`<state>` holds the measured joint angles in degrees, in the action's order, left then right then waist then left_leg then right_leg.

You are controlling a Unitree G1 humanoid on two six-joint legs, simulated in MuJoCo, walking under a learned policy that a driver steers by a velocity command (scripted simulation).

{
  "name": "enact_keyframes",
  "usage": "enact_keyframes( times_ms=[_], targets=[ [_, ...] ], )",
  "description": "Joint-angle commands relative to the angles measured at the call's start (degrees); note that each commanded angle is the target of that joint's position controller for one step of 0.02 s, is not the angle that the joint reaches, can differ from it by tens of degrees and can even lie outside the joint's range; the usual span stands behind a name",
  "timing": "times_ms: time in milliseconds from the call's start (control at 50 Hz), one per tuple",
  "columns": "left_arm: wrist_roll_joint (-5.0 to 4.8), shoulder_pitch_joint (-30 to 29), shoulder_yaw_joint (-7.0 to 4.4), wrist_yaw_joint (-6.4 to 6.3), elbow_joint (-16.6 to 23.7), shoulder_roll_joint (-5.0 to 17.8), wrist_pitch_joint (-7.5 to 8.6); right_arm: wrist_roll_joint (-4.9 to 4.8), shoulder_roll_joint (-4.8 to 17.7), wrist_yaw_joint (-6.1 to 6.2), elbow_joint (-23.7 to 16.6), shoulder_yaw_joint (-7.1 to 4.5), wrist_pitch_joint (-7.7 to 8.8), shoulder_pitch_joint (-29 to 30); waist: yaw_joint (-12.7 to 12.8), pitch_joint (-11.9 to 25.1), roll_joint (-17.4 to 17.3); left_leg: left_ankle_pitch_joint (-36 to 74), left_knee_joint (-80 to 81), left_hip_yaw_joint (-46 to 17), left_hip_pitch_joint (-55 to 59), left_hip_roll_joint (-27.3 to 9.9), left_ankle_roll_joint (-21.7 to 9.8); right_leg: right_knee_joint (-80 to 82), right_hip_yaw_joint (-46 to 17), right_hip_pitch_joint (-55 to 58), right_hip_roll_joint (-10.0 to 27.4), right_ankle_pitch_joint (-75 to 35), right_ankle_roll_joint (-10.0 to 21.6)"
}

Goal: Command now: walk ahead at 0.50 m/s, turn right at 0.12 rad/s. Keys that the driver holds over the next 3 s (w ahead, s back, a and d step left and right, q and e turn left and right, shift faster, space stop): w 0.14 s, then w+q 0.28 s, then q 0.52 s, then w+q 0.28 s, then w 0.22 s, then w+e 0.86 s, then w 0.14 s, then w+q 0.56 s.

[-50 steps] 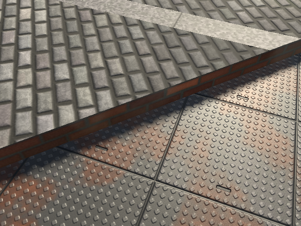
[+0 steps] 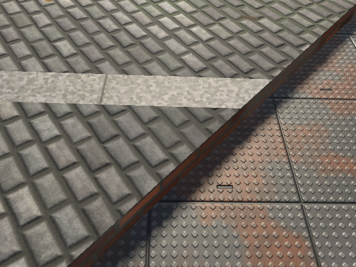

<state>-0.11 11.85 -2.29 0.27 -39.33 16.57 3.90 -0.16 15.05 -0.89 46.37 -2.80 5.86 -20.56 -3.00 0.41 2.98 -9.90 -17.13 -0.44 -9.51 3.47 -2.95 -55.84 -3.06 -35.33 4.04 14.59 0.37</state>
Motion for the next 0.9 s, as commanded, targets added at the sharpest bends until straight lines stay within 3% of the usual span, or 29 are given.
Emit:
enact_keyframes(
  times_ms=[20,80,160,200,220,240,260,280,300,320,340,360,380,420,480,540,580,600,640,680,700,720,740,760,780,800,820,860,900],
  targets=[
    [0.20,-3.3,0.41,0.29,4.8,0.6,1.13,-0.57,9.2,0.39,-3.3,-1.92,0.63,2.4,0.8,-0.8,-7.3,14.4,8.3,-9.8,0.5,-14.1,-10.2,9.5,0.9,-1.8,1.3,-8.6,-0.5],
    [-0.37,-8.7,0.43,0.90,6.2,0.5,1.37,-1.08,9.8,0.44,-1.6,-1.63,0.15,-0.7,-1.1,-1.2,-7.8,13.4,7.2,-7.2,0.7,-13.2,-8.5,18.3,2.2,2.3,-0.6,-16.0,-0.5],
    [-0.95,-14.1,-0.14,1.85,8.9,2.0,1.83,-1.46,10.6,0.45,0.2,-1.55,-0.80,-3.8,-1.9,-2.6,-8.3,12.1,4.2,-9.8,5.5,-16.3,-7.2,24.2,2.0,3.7,-1.8,-12.9,1.3],
    [-0.82,-11.4,-0.87,1.98,8.8,3.3,2.33,-1.45,11.5,0.76,0.5,-1.74,-1.57,-3.3,0.8,-1.8,-8.7,16.2,0.3,-11.0,6.4,-16.7,-6.0,27.7,2.5,9.6,-3.1,-10.0,2.6],
    [-0.52,-5.9,-1.88,1.65,7.2,5.0,2.47,-1.41,11.6,0.91,0.4,-1.60,-1.79,-2.7,3.9,1.1,-8.0,22.6,-5.3,-9.6,5.0,-14.7,-4.9,30.0,3.4,18.2,-4.2,-10.2,3.8],
    [0.11,2.7,-3.24,0.99,5.3,8.1,2.48,-0.80,10.2,0.92,-0.3,-0.98,-1.58,-2.1,8.0,7.0,-6.5,22.5,-16.3,-7.2,-0.9,-11.6,-3.1,29.0,0.6,32.1,-0.7,-12.1,5.9],
    [1.40,12.2,-4.58,0.25,4.5,13.4,2.02,0.15,5.3,0.85,-2.3,0.63,-0.75,-3.8,10.5,16.6,3.6,4.7,-37.4,-2.6,-19.6,-5.1,0.5,27.5,-16.0,53.9,13.7,-12.3,11.5],
    [0.92,14.7,-4.58,0.45,3.4,12.9,1.25,-0.99,3.1,0.85,-2.1,1.48,0.13,-8.5,9.4,23.0,15.2,-22.9,-51.0,-4.9,-31.6,-1.8,1.6,34.5,-35.0,59.8,21.8,-2.7,16.4],
    [0.51,13.1,-3.46,0.45,3.1,8.7,1.23,-2.37,9.1,0.84,-1.8,-0.38,0.21,-4.7,9.8,15.4,7.7,-20.1,-56.7,-7.9,-35.8,-4.7,1.7,36.6,-31.7,53.1,19.4,2.5,14.6],
    [0.27,9.1,-2.76,0.44,3.5,6.9,1.33,-2.61,9.5,0.88,-2.8,-0.71,0.02,-0.4,8.5,8.7,5.0,-15.2,-56.5,-6.4,-36.5,-6.7,1.7,38.1,-23.3,45.2,17.2,0.7,12.8],
    [0.41,5.1,-2.27,0.71,3.2,5.3,1.61,-1.91,8.6,1.06,-2.9,-0.75,-0.42,1.5,6.4,4.6,2.2,-11.4,-54.0,-5.5,-34.3,-8.6,2.0,40.6,-17.5,37.7,14.6,-2.7,11.9],
    [0.53,2.3,-1.90,0.90,3.0,3.5,2.07,-1.28,8.0,1.26,-2.6,-1.17,-1.20,1.4,4.5,2.4,3.0,-8.9,-51.7,-5.7,-31.7,-10.1,2.3,42.8,-13.1,32.6,12.7,-5.7,11.3],
    [0.71,0.6,-1.99,1.04,2.5,3.2,2.48,-1.35,6.6,1.25,-2.1,-1.10,-2.06,0.2,2.9,1.1,3.8,-7.1,-50.9,-5.6,-28.5,-10.8,2.5,45.1,-9.6,28.3,11.5,-7.5,10.9],
    [0.78,-0.5,-2.48,0.98,1.3,3.5,3.33,-1.39,4.6,1.28,-2.0,-1.03,-3.13,0.0,1.6,-0.2,2.9,-3.8,-50.5,-5.5,-27.5,-10.7,3.1,47.5,-4.1,25.2,10.9,-13.7,11.3],
    [1.13,-1.4,-3.04,0.03,-0.1,4.8,3.39,-0.51,4.2,1.46,-3.9,-1.43,-3.49,3.1,0.9,-2.0,0.9,1.3,-44.2,-5.4,-29.2,-9.8,4.5,46.1,3.7,25.3,10.7,-33.6,11.2],
    [0.75,-2.1,-3.49,-1.21,-0.7,6.6,2.23,-0.24,2.5,0.16,-5.9,-0.79,-3.24,8.3,2.5,-1.7,1.0,10.7,-31.0,-1.3,-24.5,-8.9,4.6,44.7,10.9,25.0,8.4,-36.4,9.7],
    [0.28,-0.4,-3.74,-1.83,-1.5,7.7,1.38,0.06,1.9,-0.87,-7.2,-0.60,-3.44,10.4,3.8,-0.1,1.1,13.0,-26.5,0.7,-21.1,-7.8,4.3,42.8,12.2,27.2,9.5,-37.7,9.6],
    [0.08,-0.2,-3.76,-1.87,-1.8,8.0,0.76,-0.01,2.1,-1.01,-7.6,-0.64,-4.06,10.5,3.8,0.6,2.1,10.7,-26.6,1.5,-19.9,-7.4,3.9,40.8,12.4,28.5,10.3,-39.2,9.4],
    [-1.33,-1.1,-4.13,-1.85,-1.5,9.1,-0.02,0.14,4.4,-1.34,-9.3,-1.46,-4.92,11.5,3.4,1.1,2.1,5.1,-24.5,2.3,-18.7,-6.4,2.2,36.2,12.3,31.1,11.6,-42.1,8.4],
    [-2.66,-2.7,-4.50,-1.94,-1.2,9.9,-0.56,0.52,6.5,-1.44,-9.3,-2.69,-5.37,7.2,0.6,3.3,2.5,1.1,-19.6,4.1,-12.7,-3.6,0.0,26.5,12.5,32.1,11.5,-47.6,6.4],
    [-2.87,-3.2,-4.11,-1.86,-1.1,8.8,-0.85,0.59,8.3,-1.07,-7.7,-3.89,-5.25,1.3,-2.5,6.0,0.2,5.9,-12.8,5.0,-4.9,-1.0,-1.8,16.7,13.6,30.7,8.9,-44.8,4.3],
    [-1.38,-0.4,-3.43,-1.46,-1.0,7.1,-0.59,0.38,12.9,0.36,-7.6,-5.36,-5.23,-1.5,-3.4,7.3,-7.7,30.1,-9.0,-1.5,5.1,-4.1,-4.5,2.0,14.4,21.3,4.6,-27.9,-0.1],
    [2.73,4.7,-1.30,-1.00,0.5,0.7,-0.11,1.58,18.8,1.45,-9.7,-5.63,-4.80,0.3,3.1,9.6,-21.7,66.6,-14.5,-23.5,18.0,-20.1,-14.1,-19.6,12.2,0.8,-4.9,26.3,-4.2],
    [2.03,7.8,-1.27,-0.40,-0.9,3.5,0.05,2.23,16.8,0.46,-11.8,-4.45,-3.74,0.1,1.6,22.2,-13.3,64.6,-11.3,-34.0,18.4,-26.4,-20.9,-26.4,-2.5,1.4,-5.6,27.6,-4.3],
    [-0.44,4.3,-2.25,-0.59,0.0,7.2,-0.77,1.69,14.9,-0.39,-12.7,-4.64,-3.53,4.0,1.1,19.1,-8.6,42.9,-7.4,-31.0,14.5,-24.1,-21.2,-26.7,-3.0,-1.7,-4.8,22.0,-3.9],
    [-0.32,0.5,-2.43,-1.36,0.6,7.6,-1.44,0.01,12.4,-0.42,-12.7,-4.06,-3.65,7.5,2.0,11.8,-4.6,26.9,-4.9,-27.1,7.7,-20.4,-17.1,-22.1,-2.3,-3.9,-2.6,17.1,-3.4],
    [0.43,-2.0,-2.62,-2.39,0.6,7.4,-2.32,-0.77,10.2,0.15,-13.2,-3.34,-4.17,10.1,2.7,7.9,-3.1,17.6,-3.0,-24.6,1.8,-17.7,-14.0,-17.8,-2.5,-3.0,-1.3,13.5,-3.5],
    [1.04,-1.6,-2.83,-2.97,0.9,6.9,-3.76,0.24,9.9,0.93,-14.2,-3.00,-4.92,12.7,5.0,5.8,-6.8,15.2,-1.3,-20.5,-7.3,-13.8,-11.6,-13.2,-1.5,3.6,-2.5,9.2,-3.8],
    [1.18,-0.6,-2.37,-3.10,0.5,4.8,-3.87,0.88,10.3,1.70,-14.2,-3.21,-5.04,11.6,5.0,7.3,-8.2,19.7,-1.9,-18.8,-7.0,-12.4,-11.0,-8.5,-1.1,5.0,-3.8,7.7,-4.6]
  ],
)
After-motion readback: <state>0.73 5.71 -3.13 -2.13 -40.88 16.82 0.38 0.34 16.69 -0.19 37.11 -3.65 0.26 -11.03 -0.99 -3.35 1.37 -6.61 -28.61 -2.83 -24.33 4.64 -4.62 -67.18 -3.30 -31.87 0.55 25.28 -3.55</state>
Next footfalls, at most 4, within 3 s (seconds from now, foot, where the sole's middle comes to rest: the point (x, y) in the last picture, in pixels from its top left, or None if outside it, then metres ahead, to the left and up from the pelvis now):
0.24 right None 0.29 -0.16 -0.78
0.72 left None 0.45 0.10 -0.78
1.18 right None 0.49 -0.11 -0.78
1.70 left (62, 220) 0.63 0.38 -0.64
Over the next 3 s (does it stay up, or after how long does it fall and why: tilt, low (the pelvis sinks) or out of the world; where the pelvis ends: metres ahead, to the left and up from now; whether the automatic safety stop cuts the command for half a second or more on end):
stays up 1.22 0.50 0.12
